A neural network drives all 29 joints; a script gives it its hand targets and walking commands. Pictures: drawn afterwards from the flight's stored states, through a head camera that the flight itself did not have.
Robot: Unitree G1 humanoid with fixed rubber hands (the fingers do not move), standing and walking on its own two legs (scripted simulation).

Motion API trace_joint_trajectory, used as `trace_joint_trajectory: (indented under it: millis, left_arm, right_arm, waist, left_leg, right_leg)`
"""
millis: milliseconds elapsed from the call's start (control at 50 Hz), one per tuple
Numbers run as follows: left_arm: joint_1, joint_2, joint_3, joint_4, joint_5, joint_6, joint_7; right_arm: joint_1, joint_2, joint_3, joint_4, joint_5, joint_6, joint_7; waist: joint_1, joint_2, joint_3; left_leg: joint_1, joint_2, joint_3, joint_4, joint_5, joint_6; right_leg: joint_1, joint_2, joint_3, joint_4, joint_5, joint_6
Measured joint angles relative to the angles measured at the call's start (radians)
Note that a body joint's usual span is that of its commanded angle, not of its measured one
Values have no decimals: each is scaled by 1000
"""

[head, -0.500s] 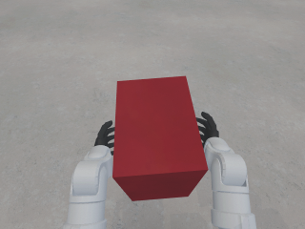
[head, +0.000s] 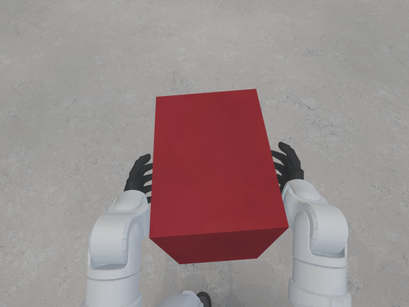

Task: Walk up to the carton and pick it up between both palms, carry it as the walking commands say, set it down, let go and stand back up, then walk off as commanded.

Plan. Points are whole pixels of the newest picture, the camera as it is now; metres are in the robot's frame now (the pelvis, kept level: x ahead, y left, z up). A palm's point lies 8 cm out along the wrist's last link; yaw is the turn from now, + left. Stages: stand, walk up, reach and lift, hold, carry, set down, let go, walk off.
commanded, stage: carry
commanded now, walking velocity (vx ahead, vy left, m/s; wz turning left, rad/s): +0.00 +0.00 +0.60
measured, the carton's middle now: (212, 187) +0.33 +0.01 +0.00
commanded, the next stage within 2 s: none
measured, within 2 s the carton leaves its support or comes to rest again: neither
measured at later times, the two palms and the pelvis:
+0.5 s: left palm (74, 239) +0.21 +0.21 +0.09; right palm (245, 206) +0.27 -0.05 +0.08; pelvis -0.05 +0.03 +0.01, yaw +11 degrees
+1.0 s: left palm out of the picture +0.08 +0.34 +0.07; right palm (146, 238) +0.22 +0.11 +0.06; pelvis -0.10 +0.09 -0.01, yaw +29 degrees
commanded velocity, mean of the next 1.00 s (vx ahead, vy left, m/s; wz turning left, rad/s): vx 0.00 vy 0.00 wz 0.60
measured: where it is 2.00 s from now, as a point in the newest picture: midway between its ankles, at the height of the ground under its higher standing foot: outside the picture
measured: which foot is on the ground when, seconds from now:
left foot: down 0.00-0.52, up 0.54-0.76, down 0.78-1.00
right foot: down 0.00-0.18, up 0.20-0.48, down 0.50-0.78, up 0.80-0.96, down 0.98-1.00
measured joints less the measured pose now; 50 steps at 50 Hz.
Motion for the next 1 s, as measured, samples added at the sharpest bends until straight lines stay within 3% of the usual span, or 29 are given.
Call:
trace_joint_trajectory:
  millis: [120,160,200,240,280,360,440,480,500,540,580,640,720,760,800,860,920,980,1000]
  left_arm:
    - [1,0,-22,15,-5,2,-1]
    - [1,0,-26,8,-5,9,-1]
    - [3,1,-27,10,-5,4,-2]
    - [5,1,-27,11,-5,-4,-3]
    - [6,1,-27,10,-5,-6,-3]
    - [6,1,-26,9,-5,-7,-3]
    - [7,2,-26,7,-5,-13,-3]
    - [8,2,-26,9,-5,-17,-4]
    - [8,1,-26,11,-5,-17,-5]
    - [8,1,-28,22,-5,-21,-7]
    - [14,2,-37,37,-5,-12,-10]
    - [19,2,-43,47,-5,0,-12]
    - [19,2,-43,47,-5,0,-12]
    - [19,2,-43,45,-5,2,-11]
    - [19,4,-42,45,-5,1,-11]
    - [20,4,-42,50,-5,1,-13]
    - [20,4,-39,50,-5,0,-15]
    - [20,4,-32,32,-4,-9,-15]
    - [21,3,-30,30,-5,-19,-15]
  right_arm:
    - [74,-16,13,-36,12,-14,-8]
    - [89,-19,19,-49,15,-15,-12]
    - [89,-19,20,-48,16,-17,-14]
    - [84,-18,20,-49,16,-17,-16]
    - [83,-17,20,-49,15,-18,-16]
    - [83,-17,20,-49,15,-18,-15]
    - [78,-17,20,-49,14,-18,-15]
    - [77,-16,20,-50,12,-18,-15]
    - [78,-17,20,-50,12,-18,-15]
    - [84,-18,20,-49,9,-17,-16]
    - [107,-22,20,-49,11,-9,-17]
    - [119,-24,20,-50,13,4,-20]
    - [115,-23,20,-51,11,9,-21]
    - [113,-23,20,-51,11,11,-21]
    - [110,-22,20,-50,11,12,-21]
    - [111,-22,20,-49,9,16,-21]
    - [102,-20,20,-50,4,24,-21]
    - [84,-17,21,-51,5,18,-21]
    - [77,-17,21,-51,5,12,-21]
  waist:
    - [-25,-14,13]
    - [-35,-29,17]
    - [-38,-57,29]
    - [-36,-45,29]
    - [-34,-14,27]
    - [-20,37,16]
    - [-9,38,-2]
    - [-10,32,-4]
    - [-14,19,-4]
    - [-21,18,7]
    - [-25,22,7]
    - [-35,-1,6]
    - [-59,-47,-4]
    - [-63,-59,-5]
    - [-64,-65,1]
    - [-36,-44,21]
    - [-10,-3,26]
    - [7,11,25]
    - [7,21,30]
  left_leg:
    - [-43,10,-3,113,-111,0]
    - [-12,19,-3,51,9,1]
    - [11,-3,-6,54,22,12]
    - [30,-9,-21,26,10,23]
    - [53,-8,-41,-28,37,31]
    - [86,-10,-63,-138,117,34]
    - [90,-24,-70,-263,211,33]
    - [89,-47,-73,-308,253,10]
    - [84,-71,-71,-308,260,-20]
    - [23,-97,-73,-153,138,-83]
    - [-56,-71,-75,111,-22,-89]
    - [-109,14,-78,315,-75,-89]
    - [-74,128,-78,299,-94,-89]
    - [4,143,-78,220,-98,-89]
    - [16,114,-75,218,-85,-99]
    - [10,75,-87,178,-81,-97]
    - [8,50,-110,87,-7,-93]
    - [-10,11,-108,55,34,-87]
    - [-21,1,-110,72,34,-87]
  right_leg:
    - [21,-18,-66,20,-55,3]
    - [22,-28,-85,78,-63,9]
    - [-4,-50,-83,198,-86,20]
    - [-48,-41,-84,324,-190,23]
    - [-66,-22,-83,365,-216,23]
    - [-67,-7,-82,342,-216,23]
    - [-56,14,-81,185,-213,23]
    - [2,18,-80,19,-172,23]
    - [49,7,-79,-58,-129,22]
    - [64,-21,-98,-73,50,1]
    - [76,-30,-133,-21,19,-5]
    - [101,-52,-174,13,-42,0]
    - [102,-109,-220,70,-77,26]
    - [99,-149,-229,134,-113,49]
    - [62,-181,-200,248,-151,56]
    - [-23,-129,-135,387,-277,58]
    - [-47,-60,-132,334,-282,58]
    - [-12,-32,-128,136,-161,58]
    - [-5,-34,-132,102,-58,28]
